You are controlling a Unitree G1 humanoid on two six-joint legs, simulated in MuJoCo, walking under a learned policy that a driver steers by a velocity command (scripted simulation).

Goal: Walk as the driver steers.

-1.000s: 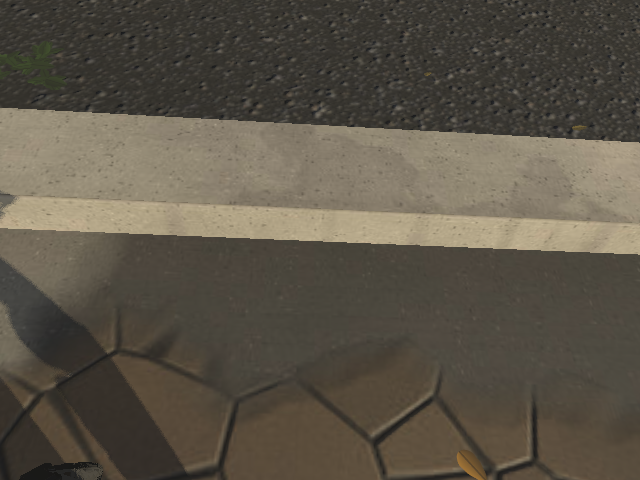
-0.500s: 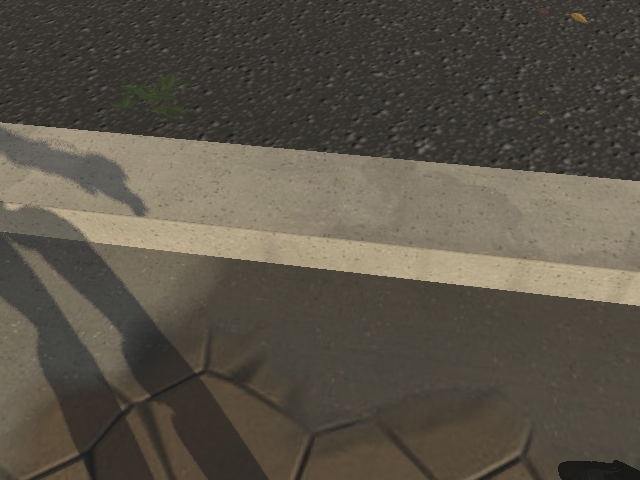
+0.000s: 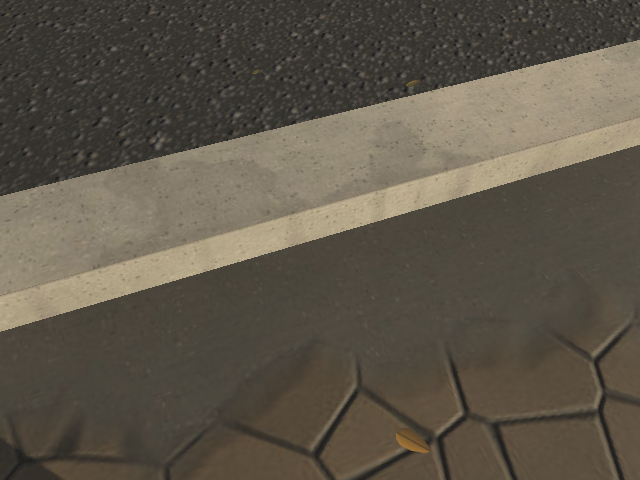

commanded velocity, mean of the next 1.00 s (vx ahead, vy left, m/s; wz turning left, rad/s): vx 0.83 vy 0.00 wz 0.56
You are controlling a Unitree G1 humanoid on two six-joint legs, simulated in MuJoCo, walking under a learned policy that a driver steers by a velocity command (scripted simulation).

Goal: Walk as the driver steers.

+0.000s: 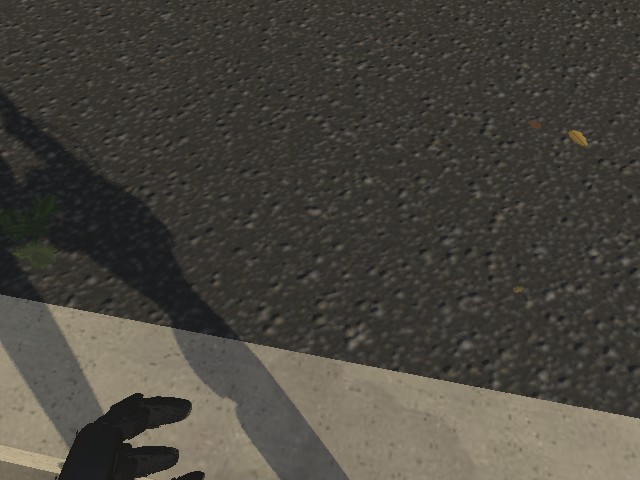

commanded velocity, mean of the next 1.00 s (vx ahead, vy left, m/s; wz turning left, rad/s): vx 1.00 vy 0.00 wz -0.59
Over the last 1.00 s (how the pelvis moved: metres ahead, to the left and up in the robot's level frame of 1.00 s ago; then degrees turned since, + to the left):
0.65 0.09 -0.01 37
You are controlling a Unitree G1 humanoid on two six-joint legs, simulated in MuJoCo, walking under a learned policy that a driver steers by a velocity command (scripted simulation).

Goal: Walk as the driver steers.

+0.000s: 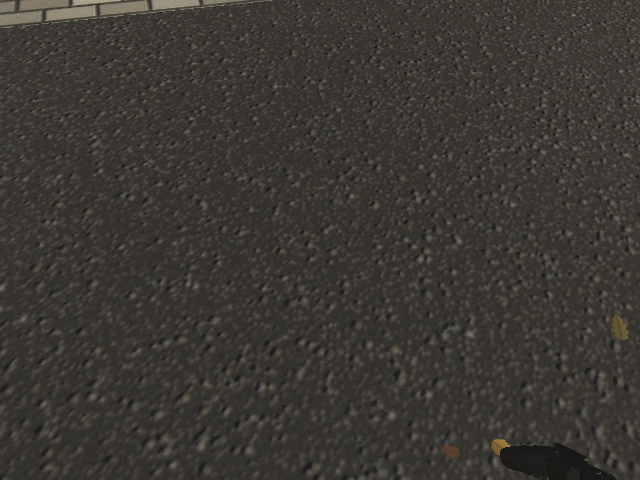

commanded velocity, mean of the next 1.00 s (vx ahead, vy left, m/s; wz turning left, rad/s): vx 1.00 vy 0.00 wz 0.45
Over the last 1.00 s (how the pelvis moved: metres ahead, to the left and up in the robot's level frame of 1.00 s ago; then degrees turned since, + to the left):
0.93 -0.14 0.13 -36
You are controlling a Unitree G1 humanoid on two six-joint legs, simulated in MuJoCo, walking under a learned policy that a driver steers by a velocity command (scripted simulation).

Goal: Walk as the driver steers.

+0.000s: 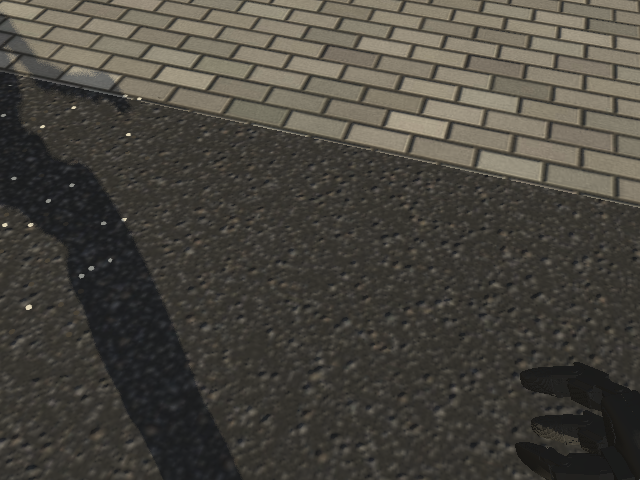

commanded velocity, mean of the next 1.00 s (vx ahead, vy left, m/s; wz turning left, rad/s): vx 1.00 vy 0.00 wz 0.13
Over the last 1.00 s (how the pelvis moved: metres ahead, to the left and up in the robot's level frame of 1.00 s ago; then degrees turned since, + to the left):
0.92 0.33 0.01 28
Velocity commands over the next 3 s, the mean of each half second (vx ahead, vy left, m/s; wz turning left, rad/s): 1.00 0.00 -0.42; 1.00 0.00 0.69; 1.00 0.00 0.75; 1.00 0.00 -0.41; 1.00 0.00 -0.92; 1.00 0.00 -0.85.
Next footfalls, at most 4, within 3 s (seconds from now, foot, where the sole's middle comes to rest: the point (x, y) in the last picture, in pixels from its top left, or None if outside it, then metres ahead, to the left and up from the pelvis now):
0.06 left None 0.24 0.14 -0.77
0.48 right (447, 437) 0.61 -0.17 -0.77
0.92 left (412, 264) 1.07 -0.08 -0.77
1.36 right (426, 149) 1.53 -0.10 -0.77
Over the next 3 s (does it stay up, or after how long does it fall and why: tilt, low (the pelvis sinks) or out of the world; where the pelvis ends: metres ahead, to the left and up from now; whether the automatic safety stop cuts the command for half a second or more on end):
stays up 2.70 0.16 -0.01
